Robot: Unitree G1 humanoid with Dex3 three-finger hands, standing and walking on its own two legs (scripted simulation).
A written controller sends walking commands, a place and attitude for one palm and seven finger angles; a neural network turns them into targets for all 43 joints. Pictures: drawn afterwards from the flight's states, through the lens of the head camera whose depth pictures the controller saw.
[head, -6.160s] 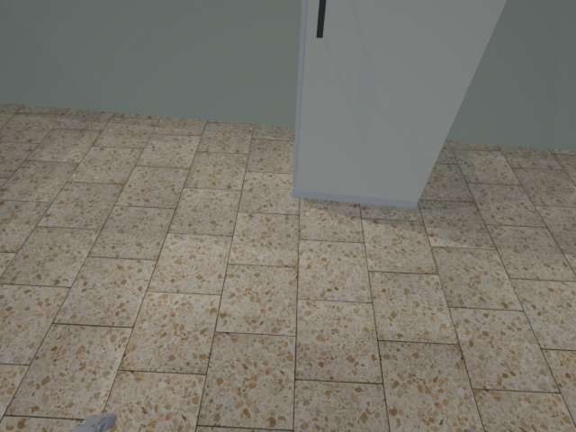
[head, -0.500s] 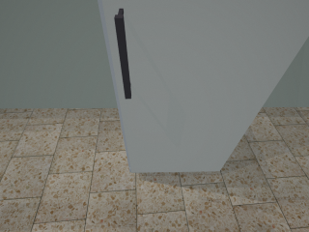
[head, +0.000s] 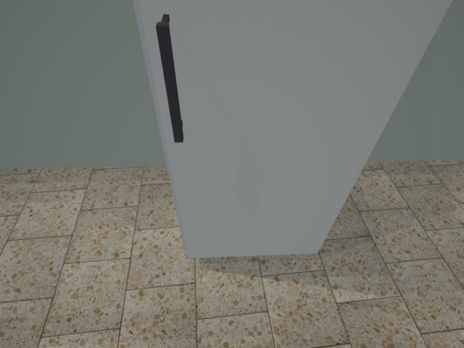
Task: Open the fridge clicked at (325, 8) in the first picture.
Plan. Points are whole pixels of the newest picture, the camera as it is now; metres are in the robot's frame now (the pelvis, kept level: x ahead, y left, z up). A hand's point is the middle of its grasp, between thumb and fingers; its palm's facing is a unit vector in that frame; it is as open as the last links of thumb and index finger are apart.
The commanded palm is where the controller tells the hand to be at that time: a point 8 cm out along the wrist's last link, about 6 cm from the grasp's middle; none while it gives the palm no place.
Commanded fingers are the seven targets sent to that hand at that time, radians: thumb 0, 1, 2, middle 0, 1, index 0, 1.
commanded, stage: come to a stop and stand still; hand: left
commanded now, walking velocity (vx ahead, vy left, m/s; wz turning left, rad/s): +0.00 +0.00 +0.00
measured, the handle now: (173, 85) +0.57 +0.15 +0.17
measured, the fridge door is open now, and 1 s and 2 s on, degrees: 0 0 0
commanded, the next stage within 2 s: look again from close up in 1.14 s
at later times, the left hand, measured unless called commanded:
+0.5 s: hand out of the picture +0.05 +0.22 -0.18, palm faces +0.05 -0.98 -0.21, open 7.4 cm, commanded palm none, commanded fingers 0.00 0.90 0.90 -0.20 -0.30 -0.20 -0.30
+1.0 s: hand out of the picture -0.06 +0.26 -0.17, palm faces +0.02 -0.97 -0.26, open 7.4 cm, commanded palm none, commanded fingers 0.00 0.90 0.90 -0.20 -0.30 -0.20 -0.30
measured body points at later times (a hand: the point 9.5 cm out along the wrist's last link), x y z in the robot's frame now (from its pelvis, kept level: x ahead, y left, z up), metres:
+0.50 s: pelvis +0.01 +0.03 -0.01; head -0.01 +0.05 +0.44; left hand +0.04 +0.27 -0.16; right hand +0.08 -0.22 -0.14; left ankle +0.08 +0.12 -0.74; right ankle -0.02 -0.10 -0.74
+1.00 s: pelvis -0.02 +0.05 +0.00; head -0.03 +0.06 +0.45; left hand -0.06 +0.31 -0.15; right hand +0.03 -0.21 -0.14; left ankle +0.08 +0.12 -0.74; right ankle -0.02 -0.10 -0.74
